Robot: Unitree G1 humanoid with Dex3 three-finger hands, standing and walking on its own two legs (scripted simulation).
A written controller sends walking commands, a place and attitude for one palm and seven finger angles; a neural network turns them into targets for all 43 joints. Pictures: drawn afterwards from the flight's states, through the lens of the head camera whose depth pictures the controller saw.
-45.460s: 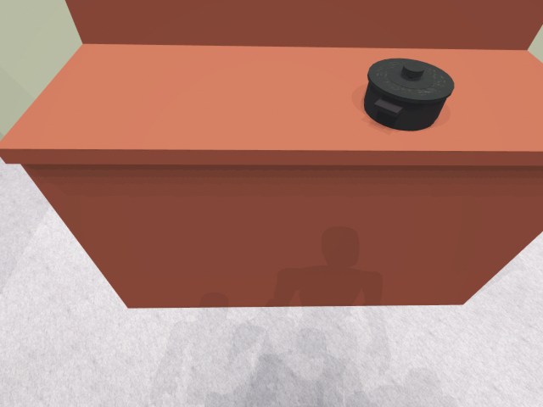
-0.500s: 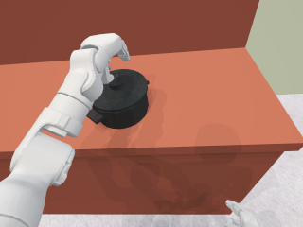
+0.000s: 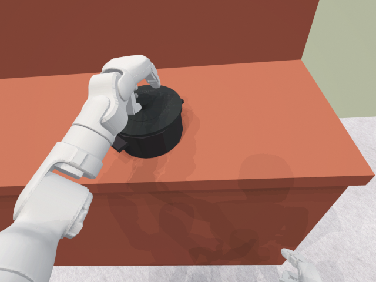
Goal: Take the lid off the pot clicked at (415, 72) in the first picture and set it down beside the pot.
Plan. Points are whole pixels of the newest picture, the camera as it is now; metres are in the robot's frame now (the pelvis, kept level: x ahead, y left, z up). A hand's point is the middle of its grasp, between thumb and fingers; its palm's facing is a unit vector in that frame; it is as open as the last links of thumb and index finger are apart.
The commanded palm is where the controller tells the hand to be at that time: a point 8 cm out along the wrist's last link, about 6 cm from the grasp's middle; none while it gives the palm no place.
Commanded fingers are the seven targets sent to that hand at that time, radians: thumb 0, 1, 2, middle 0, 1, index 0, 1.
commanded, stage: lower the open fingers around the knob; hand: left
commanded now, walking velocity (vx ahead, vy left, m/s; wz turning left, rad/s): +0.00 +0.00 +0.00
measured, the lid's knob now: (143, 101) +0.48 +0.11 +0.15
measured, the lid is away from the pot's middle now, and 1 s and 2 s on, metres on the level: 0.01 0.01 0.00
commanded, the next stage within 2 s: close the fingers and squeeze the knob in 0.50 s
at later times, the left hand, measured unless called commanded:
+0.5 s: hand (133, 106) +0.44 +0.12 +0.17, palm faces -0.24 -0.09 -0.97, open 10.3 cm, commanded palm +0.42 +0.13 +0.23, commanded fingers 0.00 -0.41 1.69 -0.86 -0.08 -0.86 -0.08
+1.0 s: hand (131, 106) +0.43 +0.13 +0.17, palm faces -0.23 -0.08 -0.97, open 9.6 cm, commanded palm +0.41 +0.13 +0.23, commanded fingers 0.00 -0.02 1.21 -0.71 -0.64 -0.71 -0.64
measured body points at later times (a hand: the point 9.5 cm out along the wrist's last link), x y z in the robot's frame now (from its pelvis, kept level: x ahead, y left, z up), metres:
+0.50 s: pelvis +0.00 +0.00 +0.00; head +0.01 -0.04 +0.45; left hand +0.44 +0.12 +0.23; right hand +0.15 -0.24 -0.12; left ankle +0.02 +0.09 -0.74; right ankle -0.02 -0.11 -0.74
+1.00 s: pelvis +0.00 +0.00 +0.00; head +0.00 -0.04 +0.45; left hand +0.44 +0.13 +0.23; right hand +0.15 -0.24 -0.12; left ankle +0.02 +0.09 -0.74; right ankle -0.02 -0.11 -0.74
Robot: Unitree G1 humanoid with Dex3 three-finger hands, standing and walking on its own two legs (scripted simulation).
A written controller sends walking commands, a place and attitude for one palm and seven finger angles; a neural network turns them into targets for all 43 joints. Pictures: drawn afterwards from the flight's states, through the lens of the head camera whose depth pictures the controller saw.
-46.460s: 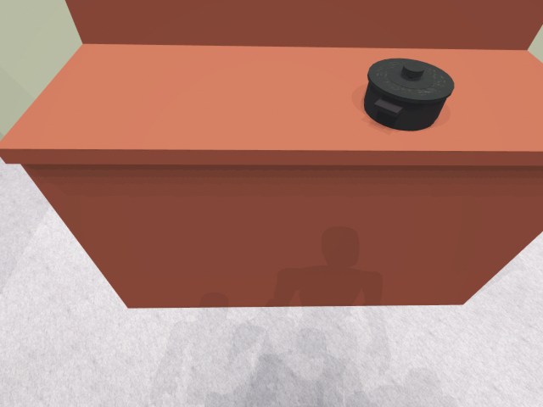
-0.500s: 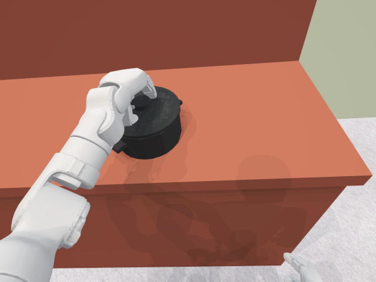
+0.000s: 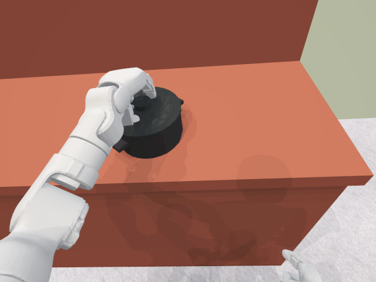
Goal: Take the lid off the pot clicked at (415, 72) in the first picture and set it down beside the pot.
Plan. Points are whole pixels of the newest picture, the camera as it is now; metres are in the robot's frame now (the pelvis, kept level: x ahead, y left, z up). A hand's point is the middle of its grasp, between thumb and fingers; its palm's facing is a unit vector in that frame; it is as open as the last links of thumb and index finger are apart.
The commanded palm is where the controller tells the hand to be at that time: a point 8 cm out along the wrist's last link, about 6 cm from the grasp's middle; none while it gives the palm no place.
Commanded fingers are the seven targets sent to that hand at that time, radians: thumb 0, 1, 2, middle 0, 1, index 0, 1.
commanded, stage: close the fingers and squeeze the knob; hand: left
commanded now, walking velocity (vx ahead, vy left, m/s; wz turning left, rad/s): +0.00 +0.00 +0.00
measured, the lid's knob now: (142, 103) +0.48 +0.11 +0.15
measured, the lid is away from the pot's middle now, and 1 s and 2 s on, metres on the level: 0.01 0.00 0.01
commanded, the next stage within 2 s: lift the lid straight up in 1.18 s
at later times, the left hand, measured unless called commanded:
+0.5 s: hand (134, 103) +0.45 +0.12 +0.17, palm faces -0.26 -0.09 -0.96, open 7.9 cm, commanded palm +0.43 +0.13 +0.23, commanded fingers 0.00 0.35 0.87 -0.80 -0.94 -0.80 -0.94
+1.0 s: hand (135, 107) +0.44 +0.12 +0.17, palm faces -0.26 -0.09 -0.96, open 7.6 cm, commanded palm +0.42 +0.13 +0.23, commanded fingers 0.00 0.54 1.02 -1.02 -1.02 -0.79 -0.90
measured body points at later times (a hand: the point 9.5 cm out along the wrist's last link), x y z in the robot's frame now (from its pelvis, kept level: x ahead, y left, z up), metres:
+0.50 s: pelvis +0.01 +0.00 +0.00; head +0.01 -0.04 +0.45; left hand +0.46 +0.12 +0.23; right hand +0.14 -0.25 -0.13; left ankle +0.02 +0.09 -0.74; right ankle -0.02 -0.11 -0.74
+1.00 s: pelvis +0.00 +0.00 +0.00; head +0.01 -0.04 +0.45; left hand +0.45 +0.12 +0.22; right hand +0.16 -0.24 -0.12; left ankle +0.02 +0.09 -0.74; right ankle -0.02 -0.11 -0.74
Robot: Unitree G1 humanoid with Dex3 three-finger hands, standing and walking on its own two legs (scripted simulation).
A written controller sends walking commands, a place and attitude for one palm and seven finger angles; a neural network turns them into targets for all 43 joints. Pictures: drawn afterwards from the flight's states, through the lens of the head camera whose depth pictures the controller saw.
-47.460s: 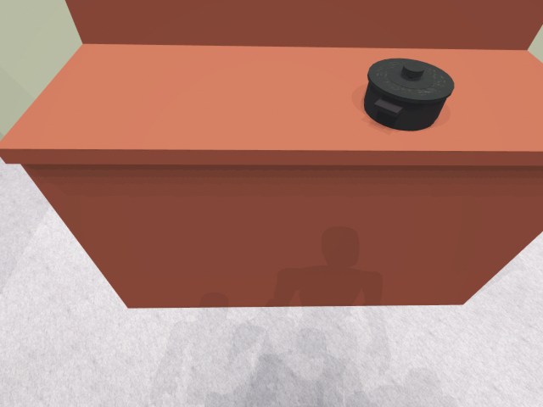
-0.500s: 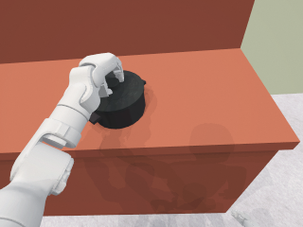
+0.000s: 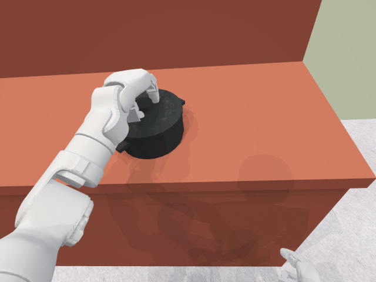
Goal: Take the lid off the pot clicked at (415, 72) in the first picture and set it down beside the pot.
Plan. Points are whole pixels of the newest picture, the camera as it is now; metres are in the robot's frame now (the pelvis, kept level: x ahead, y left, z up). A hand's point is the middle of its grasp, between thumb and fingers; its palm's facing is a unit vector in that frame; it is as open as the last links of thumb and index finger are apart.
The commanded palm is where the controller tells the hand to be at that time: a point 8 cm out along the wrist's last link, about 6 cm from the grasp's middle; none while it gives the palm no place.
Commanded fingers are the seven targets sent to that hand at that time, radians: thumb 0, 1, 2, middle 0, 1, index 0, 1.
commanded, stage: close the fingers and squeeze the knob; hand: left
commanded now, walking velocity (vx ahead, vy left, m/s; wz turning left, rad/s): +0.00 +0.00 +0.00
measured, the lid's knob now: (143, 104) +0.47 +0.11 +0.15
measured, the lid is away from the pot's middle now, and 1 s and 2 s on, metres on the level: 0.00 0.01 0.01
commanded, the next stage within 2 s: lift the lid straight up in 0.18 s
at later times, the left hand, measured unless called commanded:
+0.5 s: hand (136, 105) +0.43 +0.11 +0.18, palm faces -0.28 -0.08 -0.96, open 7.4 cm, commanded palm +0.42 +0.13 +0.25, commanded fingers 0.00 0.67 1.04 -1.25 -1.11 -0.83 -0.93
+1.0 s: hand (129, 82) +0.45 +0.12 +0.23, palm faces -0.19 -0.07 -0.98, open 5.4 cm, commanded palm +0.42 +0.12 +0.29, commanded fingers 0.00 0.67 1.04 -1.26 -1.11 -0.83 -0.93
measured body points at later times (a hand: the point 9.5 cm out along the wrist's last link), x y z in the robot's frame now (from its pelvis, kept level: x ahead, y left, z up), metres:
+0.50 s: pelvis -0.01 +0.00 +0.00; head +0.00 -0.04 +0.45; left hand +0.44 +0.12 +0.23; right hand +0.13 -0.25 -0.13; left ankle +0.02 +0.09 -0.74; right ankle -0.02 -0.11 -0.74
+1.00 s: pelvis -0.01 +0.00 +0.00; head +0.00 -0.04 +0.45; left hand +0.45 +0.12 +0.28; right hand +0.13 -0.25 -0.12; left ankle +0.02 +0.09 -0.74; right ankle -0.02 -0.11 -0.74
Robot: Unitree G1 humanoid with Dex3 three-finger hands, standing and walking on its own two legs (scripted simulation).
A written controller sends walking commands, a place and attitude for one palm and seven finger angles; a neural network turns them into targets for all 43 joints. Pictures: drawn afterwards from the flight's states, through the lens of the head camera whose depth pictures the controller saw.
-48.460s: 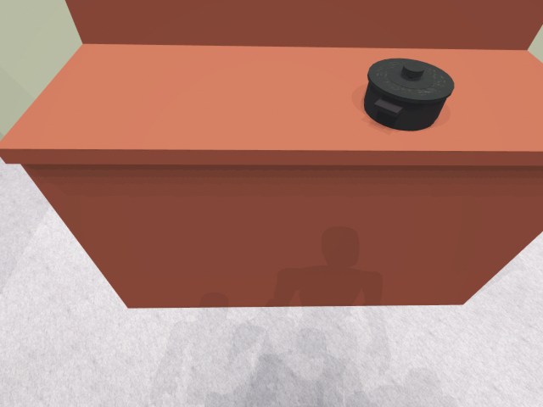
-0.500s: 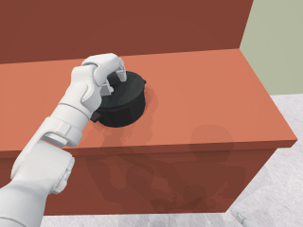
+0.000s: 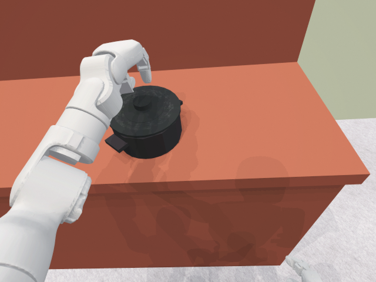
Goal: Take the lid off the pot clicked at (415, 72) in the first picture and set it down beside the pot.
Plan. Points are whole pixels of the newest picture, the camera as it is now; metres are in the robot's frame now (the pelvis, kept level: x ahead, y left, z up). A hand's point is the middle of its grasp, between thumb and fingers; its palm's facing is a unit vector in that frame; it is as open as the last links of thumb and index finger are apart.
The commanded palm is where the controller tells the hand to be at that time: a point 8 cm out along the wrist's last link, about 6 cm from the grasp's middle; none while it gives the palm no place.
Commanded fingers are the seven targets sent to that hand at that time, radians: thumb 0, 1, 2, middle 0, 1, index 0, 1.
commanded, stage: lift the lid straight up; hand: left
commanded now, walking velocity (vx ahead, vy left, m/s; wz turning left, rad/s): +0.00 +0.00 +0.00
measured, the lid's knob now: (142, 102) +0.48 +0.11 +0.15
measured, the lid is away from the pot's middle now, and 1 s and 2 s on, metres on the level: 0.01 0.01 0.01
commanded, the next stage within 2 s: open the fingers wide in 0.14 s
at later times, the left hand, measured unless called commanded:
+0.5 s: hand (128, 71) +0.45 +0.11 +0.25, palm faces -0.12 -0.05 -0.99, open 5.1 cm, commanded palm +0.42 +0.12 +0.31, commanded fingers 0.00 0.30 1.19 -1.09 -0.75 -0.81 -0.63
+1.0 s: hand (124, 72) +0.45 +0.12 +0.25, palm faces -0.15 -0.05 -0.99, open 9.0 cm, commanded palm +0.43 +0.13 +0.31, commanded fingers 0.00 -0.26 1.44 -0.85 -0.21 -0.80 -0.19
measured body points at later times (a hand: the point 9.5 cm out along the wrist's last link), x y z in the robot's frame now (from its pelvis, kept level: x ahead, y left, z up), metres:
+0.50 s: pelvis +0.00 +0.00 +0.00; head +0.00 -0.04 +0.45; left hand +0.45 +0.11 +0.31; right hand +0.17 -0.23 -0.12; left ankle +0.02 +0.08 -0.74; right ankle -0.02 -0.11 -0.74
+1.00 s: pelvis +0.00 +0.00 +0.00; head +0.00 -0.04 +0.45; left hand +0.45 +0.12 +0.30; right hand +0.15 -0.24 -0.12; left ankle +0.02 +0.08 -0.74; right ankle -0.02 -0.11 -0.74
